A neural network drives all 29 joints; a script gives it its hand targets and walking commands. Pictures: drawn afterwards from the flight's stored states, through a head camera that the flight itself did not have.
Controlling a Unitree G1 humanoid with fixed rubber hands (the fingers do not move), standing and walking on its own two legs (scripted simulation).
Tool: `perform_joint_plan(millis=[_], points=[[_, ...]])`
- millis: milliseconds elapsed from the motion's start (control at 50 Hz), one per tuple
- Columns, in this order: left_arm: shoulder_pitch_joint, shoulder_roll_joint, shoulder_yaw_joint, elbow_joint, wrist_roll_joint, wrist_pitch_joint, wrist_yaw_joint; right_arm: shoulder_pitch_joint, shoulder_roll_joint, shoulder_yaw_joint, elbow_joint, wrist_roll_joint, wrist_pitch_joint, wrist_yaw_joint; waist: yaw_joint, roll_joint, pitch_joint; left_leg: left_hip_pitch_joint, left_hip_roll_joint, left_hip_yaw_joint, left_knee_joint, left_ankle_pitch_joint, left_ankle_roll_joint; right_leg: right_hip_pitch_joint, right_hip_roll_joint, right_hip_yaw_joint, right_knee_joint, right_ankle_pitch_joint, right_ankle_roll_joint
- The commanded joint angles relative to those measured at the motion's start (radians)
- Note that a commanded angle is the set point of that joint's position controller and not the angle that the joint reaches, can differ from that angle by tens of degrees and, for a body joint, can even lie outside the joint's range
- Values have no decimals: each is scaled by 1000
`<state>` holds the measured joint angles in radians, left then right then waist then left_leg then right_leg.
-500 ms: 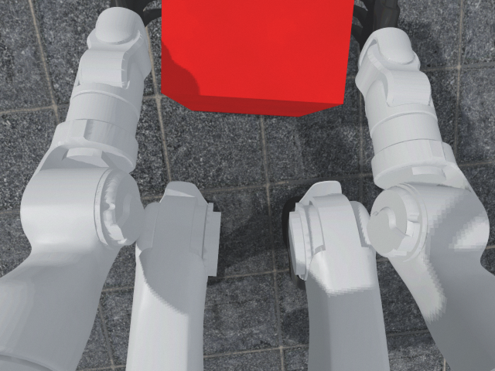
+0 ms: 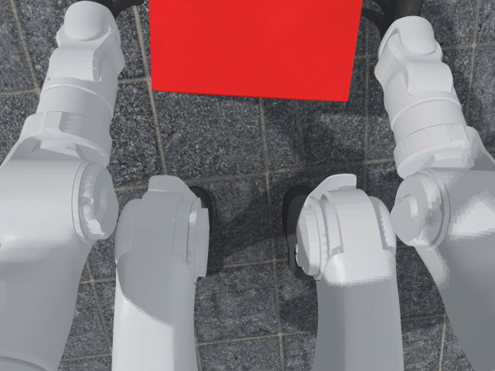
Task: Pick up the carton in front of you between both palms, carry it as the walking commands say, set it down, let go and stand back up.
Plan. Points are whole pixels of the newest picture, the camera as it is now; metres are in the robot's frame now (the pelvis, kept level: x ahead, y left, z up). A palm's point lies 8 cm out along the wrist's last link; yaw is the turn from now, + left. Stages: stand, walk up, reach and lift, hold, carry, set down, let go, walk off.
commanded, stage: set down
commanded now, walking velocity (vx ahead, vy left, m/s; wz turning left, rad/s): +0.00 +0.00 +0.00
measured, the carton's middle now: (250, 20) +0.52 +0.01 -0.24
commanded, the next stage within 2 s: let go in 1.20 s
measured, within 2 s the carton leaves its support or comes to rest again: neither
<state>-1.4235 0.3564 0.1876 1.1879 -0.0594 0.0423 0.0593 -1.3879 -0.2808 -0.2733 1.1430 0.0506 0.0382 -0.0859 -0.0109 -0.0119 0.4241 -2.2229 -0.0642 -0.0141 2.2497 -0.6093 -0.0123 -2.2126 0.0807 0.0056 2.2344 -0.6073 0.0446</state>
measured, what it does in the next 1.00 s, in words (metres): rises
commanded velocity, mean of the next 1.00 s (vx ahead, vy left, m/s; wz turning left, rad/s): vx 0.00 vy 0.00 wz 0.00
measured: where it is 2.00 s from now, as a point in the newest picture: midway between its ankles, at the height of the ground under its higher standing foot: (247, 248)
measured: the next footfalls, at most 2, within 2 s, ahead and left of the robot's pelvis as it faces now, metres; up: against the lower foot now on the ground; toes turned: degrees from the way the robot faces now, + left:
none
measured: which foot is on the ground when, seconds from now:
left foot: down 0.00-1.00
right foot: down 0.00-1.00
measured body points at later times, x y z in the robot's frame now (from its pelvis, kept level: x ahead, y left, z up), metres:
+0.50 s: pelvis +0.00 +0.00 +0.06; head +0.33 +0.01 +0.36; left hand +0.56 +0.20 -0.06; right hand +0.54 -0.19 -0.06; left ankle +0.10 +0.11 -0.33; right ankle +0.11 -0.12 -0.33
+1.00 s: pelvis +0.02 +0.00 +0.19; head +0.33 +0.01 +0.52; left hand +0.56 +0.21 +0.09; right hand +0.54 -0.20 +0.09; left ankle +0.10 +0.11 -0.33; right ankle +0.11 -0.12 -0.33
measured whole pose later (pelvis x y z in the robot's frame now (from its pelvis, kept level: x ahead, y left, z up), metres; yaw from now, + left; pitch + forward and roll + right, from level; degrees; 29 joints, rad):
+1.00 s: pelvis +0.02 +0.00 +0.19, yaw +0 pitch +47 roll -1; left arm -1.14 0.33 0.24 0.87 -0.05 0.17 0.01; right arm -1.08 -0.24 -0.28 0.80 0.07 0.16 -0.07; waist -0.02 0.00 -0.07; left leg -1.88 -0.05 -0.03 1.52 -0.46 0.00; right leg -1.88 0.05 0.02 1.51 -0.46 0.02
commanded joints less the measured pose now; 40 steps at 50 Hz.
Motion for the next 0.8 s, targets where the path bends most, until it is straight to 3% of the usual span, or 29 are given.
perform_joint_plan(millis=[0, 120, 260, 380, 520, 780], points=[[-286, 148, -87, -133, -112, -49, 14, -254, -146, 90, -113, 112, -46, -17, -5, 38, -1132, 497, 32, -17, -138, 440, -11, 432, -33, -24, -119, 415, -1], [-231, 178, -146, -189, -203, -35, 13, -203, -167, 150, -179, 197, -36, -30, -9, 39, -1350, 604, 41, 7, -145, 461, -11, 561, -43, -32, -130, 458, -11], [-202, 196, -97, -332, -165, 29, 37, -162, -175, 120, -353, 170, 29, -66, -6, 45, -1591, 738, 18, 54, -248, 376, -2, 684, -18, -68, -245, 383, -22], [-131, 137, -24, -253, -82, 63, 23, -95, -105, 58, -283, 103, 67, -52, -1, 33, -1318, 566, 14, 47, -374, 243, 9, 548, -18, -59, -365, 257, -18], [-101, 109, 15, -242, -31, 51, 1, -64, -83, 16, -275, 50, 56, -31, -8, 38, -1355, 593, 10, 46, -482, 282, 0, 568, -14, -62, -470, 298, -14], [-24, 115, 34, -450, -19, 115, -24, 23, -97, 9, -467, 46, 113, -15, -14, 64, -1615, 906, -14, 58, -698, 447, -12, 776, 3, -80, -688, 424, -11]])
